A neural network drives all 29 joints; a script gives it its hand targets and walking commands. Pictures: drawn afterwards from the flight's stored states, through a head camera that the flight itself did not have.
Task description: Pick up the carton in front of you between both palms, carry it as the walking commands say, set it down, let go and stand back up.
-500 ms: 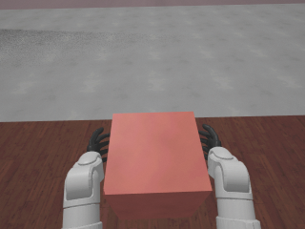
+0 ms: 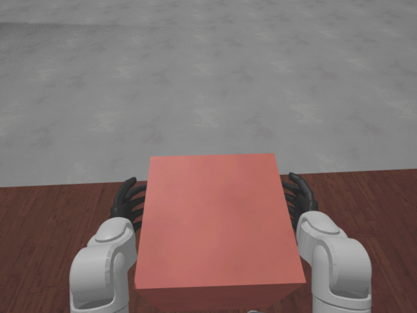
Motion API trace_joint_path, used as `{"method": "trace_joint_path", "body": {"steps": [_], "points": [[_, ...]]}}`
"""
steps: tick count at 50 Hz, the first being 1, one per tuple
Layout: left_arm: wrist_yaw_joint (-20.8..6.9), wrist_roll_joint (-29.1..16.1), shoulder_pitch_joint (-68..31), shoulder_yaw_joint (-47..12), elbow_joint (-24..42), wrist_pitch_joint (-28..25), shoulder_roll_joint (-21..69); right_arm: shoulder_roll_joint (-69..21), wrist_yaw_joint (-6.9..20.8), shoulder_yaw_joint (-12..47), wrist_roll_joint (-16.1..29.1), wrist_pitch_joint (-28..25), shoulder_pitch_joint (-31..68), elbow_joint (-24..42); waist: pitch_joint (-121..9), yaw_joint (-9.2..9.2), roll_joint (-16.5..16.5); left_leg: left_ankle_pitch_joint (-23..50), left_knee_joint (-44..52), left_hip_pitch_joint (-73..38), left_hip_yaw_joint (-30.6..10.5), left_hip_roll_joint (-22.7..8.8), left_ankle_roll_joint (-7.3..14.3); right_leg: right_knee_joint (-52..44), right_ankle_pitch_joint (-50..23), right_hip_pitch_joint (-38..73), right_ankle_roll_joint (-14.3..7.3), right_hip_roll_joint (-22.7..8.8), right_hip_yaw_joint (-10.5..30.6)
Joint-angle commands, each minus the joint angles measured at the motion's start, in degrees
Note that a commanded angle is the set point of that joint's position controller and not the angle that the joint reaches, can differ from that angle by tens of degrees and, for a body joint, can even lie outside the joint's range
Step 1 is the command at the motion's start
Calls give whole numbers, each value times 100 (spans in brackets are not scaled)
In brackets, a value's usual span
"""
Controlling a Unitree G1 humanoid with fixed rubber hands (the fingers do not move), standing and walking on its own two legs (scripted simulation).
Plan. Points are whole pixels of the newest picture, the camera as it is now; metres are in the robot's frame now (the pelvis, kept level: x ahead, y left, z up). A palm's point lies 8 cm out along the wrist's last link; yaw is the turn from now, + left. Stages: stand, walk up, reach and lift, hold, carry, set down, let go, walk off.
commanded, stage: carry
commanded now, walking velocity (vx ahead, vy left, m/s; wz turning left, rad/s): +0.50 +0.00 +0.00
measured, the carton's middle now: (214, 238) +0.24 -0.01 +0.04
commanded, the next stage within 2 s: none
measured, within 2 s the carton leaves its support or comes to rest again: neither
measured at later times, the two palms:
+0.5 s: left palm (142, 109) +0.55 +0.14 +0.12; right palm (263, 104) +0.55 -0.16 +0.11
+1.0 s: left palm (149, 41) +0.95 +0.15 +0.12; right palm (233, 37) +0.95 -0.15 +0.13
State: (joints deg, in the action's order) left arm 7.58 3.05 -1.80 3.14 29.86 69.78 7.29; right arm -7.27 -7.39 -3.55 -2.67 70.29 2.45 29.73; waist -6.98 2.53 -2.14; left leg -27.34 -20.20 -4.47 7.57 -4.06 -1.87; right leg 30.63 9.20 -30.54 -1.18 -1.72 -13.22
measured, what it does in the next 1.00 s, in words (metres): walks ahead: right foot, then left foot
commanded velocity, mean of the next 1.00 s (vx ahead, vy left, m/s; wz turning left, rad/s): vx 0.50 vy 0.00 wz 0.00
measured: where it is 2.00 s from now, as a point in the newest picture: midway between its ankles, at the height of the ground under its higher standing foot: (201, 157)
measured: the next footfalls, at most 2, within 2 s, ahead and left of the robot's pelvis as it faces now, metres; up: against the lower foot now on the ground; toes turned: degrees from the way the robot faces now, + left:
right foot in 0.02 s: +0.18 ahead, -0.09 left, +0.00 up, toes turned -10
left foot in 0.56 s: +0.55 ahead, +0.09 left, +0.00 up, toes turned +11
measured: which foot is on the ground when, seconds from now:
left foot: down 0.00-0.04, up 0.06-0.54, down 0.56-1.00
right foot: up 0.00-0.00, down 0.02-0.56, up 0.58-1.00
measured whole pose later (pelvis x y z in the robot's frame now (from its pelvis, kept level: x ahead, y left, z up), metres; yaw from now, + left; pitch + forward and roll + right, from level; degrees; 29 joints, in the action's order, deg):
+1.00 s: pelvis +0.65 +0.00 +0.01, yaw +1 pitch +4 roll +0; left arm 7.7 3.3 -18.6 9.5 15.8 66.3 5.3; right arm -6.2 -8.0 -8.5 -2.6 65.4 20.2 13.3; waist -4.0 2.1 0.5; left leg -23.7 -22.0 2.1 10.8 -0.2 1.7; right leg 38.1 3.5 -37.7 -3.3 -4.3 -7.1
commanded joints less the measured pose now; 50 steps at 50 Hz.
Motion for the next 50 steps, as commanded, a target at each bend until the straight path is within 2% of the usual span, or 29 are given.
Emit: {"method": "trace_joint_path", "body": {"steps": [1,2,3,4,5,6,7,8,10,12,16,21,24,26,27,28,29,30,31,32,33,34,35,36,39,43,46,49,50], "points": [[-913,-1500,-1969,-3550,142,23,4518,-4291,1079,3966,1930,17,2374,436,-1095,-469,-255,3788,-2122,2015,479,-429,272,-181,479,3608,-44,17,36],[-933,-1499,-2028,-3542,84,24,4425,-4265,1093,3960,1889,44,2434,492,-1196,-460,1150,2245,-3804,3077,438,138,32,-1315,2224,3891,-561,-1581,3035],[-967,-1572,-2145,-3610,-7,15,4517,-4285,1103,3972,1875,54,2486,429,-1188,-419,1718,233,-4982,3952,-260,516,75,-2263,1995,4109,-1091,-2332,4775],[-1021,-1705,-2284,-3726,79,-8,4686,-4460,1121,3997,1859,13,2507,327,-1089,-381,1222,184,-5471,4092,-760,54,297,-2175,1594,3752,-1130,-2364,4341],[-1072,-1779,-2373,-3826,91,-58,4897,-4693,1151,3970,1821,-42,2465,252,-1071,-361,806,420,-5482,4004,-785,-179,411,-2068,943,3368,-1017,-2119,3801],[-1127,-1863,-2515,-3927,155,-115,5086,-4940,1169,3963,1769,-112,2396,135,-1118,-340,337,781,-5144,3920,-832,-362,432,-2059,780,3101,-857,-1983,3258],[-1172,-1950,-2606,-4035,150,-171,5253,-5126,1177,3943,1712,-184,2348,37,-1088,-336,262,1027,-4744,3820,-847,-443,411,-2097,645,2868,-696,-1793,2756],[-1214,-2001,-2609,-4091,109,-226,5355,-5246,1173,3936,1627,-256,2264,-56,-1154,-344,439,1188,-4509,3699,-727,-383,381,-2108,531,2788,-597,-1672,2388],[-1302,-2035,-2443,-4129,51,-306,5360,-5348,1137,3917,1470,-398,1990,-204,-1138,-354,653,1335,-3966,3732,-503,-321,311,-2204,426,2803,-540,-1530,1883],[-1365,-2034,-2317,-4145,28,-363,5272,-5336,1086,3926,1364,-496,1862,-228,-974,-346,753,1611,-3422,4011,-307,-250,226,-2335,232,2989,-521,-1453,1623],[-1370,-1977,-2097,-4051,172,-394,4969,-5167,999,4047,1424,-519,1870,43,-594,-325,893,2193,-2532,4562,-42,-203,133,-2280,-861,3516,-555,-1298,1158],[-1200,-1846,-1919,-3808,450,-226,4490,-4756,922,4161,1685,-304,2053,520,-146,-366,972,2459,-1620,4496,312,-67,266,-2030,-1894,3714,-639,-1171,718],[-1088,-1755,-1942,-3702,504,-73,4222,-4456,904,4093,1769,-118,2123,599,157,-389,1052,2571,-1109,4052,585,126,406,-1950,-2620,3724,-586,-1152,557],[-1041,-1780,-2014,-3701,574,17,4124,-4327,899,3992,1796,-28,2092,573,-108,-323,1125,2477,-954,3060,826,416,492,-1177,-4127,3759,-439,-1127,283],[-1031,-1820,-2073,-3731,599,59,4074,-4312,898,3930,1778,3,2042,514,-459,-233,1102,2368,-817,2162,1044,724,527,-252,-4579,3611,-320,-973,-2],[-1026,-1845,-2138,-3764,648,88,4040,-4297,908,3876,1763,27,2010,494,-890,-128,842,2199,-638,1064,963,697,494,856,-3962,3098,-157,-757,-122],[-1026,-1848,-2277,-3774,693,121,4017,-4286,924,3807,1732,66,1987,494,-1329,-28,272,1376,-473,-59,-495,-381,641,2269,-2272,2084,-16,-645,26],[-1040,-1899,-2300,-3848,757,158,4154,-4259,956,3756,1768,34,2125,409,-1773,-145,-1430,918,214,-1294,-3460,-1965,1664,4076,599,98,200,293,336],[-1057,-1913,-2417,-3907,640,134,4289,-4481,994,3801,1824,26,2096,330,-1625,-143,-1288,1498,613,-1116,-3649,-1974,1693,4925,1689,-492,75,250,1132],[-1082,-1923,-2535,-3932,581,81,4482,-4674,1034,3852,1870,-19,2238,356,-1513,-136,-982,2287,486,-830,-2999,-1808,1595,5173,1554,-666,-84,-54,1343],[-1106,-1914,-2636,-3961,506,17,4669,-4856,1066,3901,1876,-71,2386,318,-1480,-144,-268,2821,356,-499,-2446,-1695,1425,4998,1370,-680,-163,-278,1373],[-1122,-1924,-2746,-3978,393,-45,4848,-4980,1085,3966,1904,-138,2593,279,-1349,-163,49,2983,313,-58,-2011,-1547,1294,4691,1137,-636,-189,-412,1377],[-1123,-1898,-2784,-3986,250,-112,4939,-5035,1094,4020,1931,-198,2745,228,-1366,-199,33,2557,420,258,-1630,-1401,1127,4340,923,-448,-177,-500,1377],[-1110,-1853,-2814,-3975,105,-174,4969,-5016,1098,4037,1937,-249,2839,157,-1324,-197,-48,2309,508,466,-1417,-1317,1088,4150,790,-383,-149,-455,1247],[-994,-1661,-2977,-3834,-250,-310,4710,-4671,1073,3943,1912,-365,3082,-122,-1064,-152,-309,2056,671,637,-938,-1154,1160,3425,475,-719,-21,-439,1010],[-770,-1551,-3791,-3566,-575,-397,4150,-4072,897,3605,1775,-470,3770,-603,-676,-25,-413,2738,605,502,-594,-967,1235,2266,-82,-1215,37,-392,741],[-571,-1482,-4279,-3297,-1003,-410,3755,-3681,684,3320,1656,-494,4221,-1077,-469,52,-449,3144,401,562,-355,-816,1225,1302,-452,-957,-94,-210,516],[-380,-1406,-4700,-2945,-1426,-407,3474,-3477,473,3035,1569,-496,4685,-1553,-307,67,-525,3656,286,521,-275,-782,1050,453,-814,-493,-277,-31,344],[-342,-1405,-4860,-2833,-1562,-408,3458,-3475,418,2953,1548,-501,4899,-1682,-322,1,-633,4147,103,417,-240,-792,970,233,-784,-235,-346,36,306]]}}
